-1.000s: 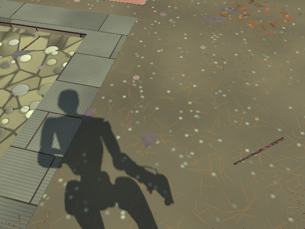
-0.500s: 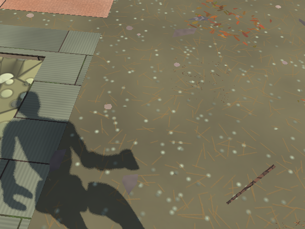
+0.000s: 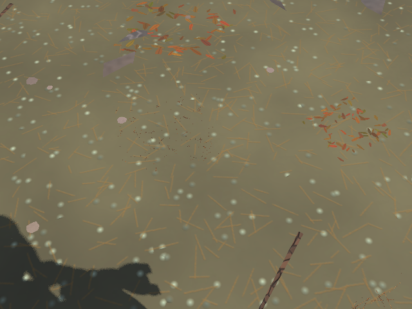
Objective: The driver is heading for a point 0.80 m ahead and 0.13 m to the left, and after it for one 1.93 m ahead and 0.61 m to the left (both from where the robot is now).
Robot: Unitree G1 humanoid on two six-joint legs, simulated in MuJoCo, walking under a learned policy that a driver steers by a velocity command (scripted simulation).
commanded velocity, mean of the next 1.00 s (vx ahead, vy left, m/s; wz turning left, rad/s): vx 0.50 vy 0.00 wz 0.06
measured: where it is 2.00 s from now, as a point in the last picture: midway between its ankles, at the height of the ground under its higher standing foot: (193, 203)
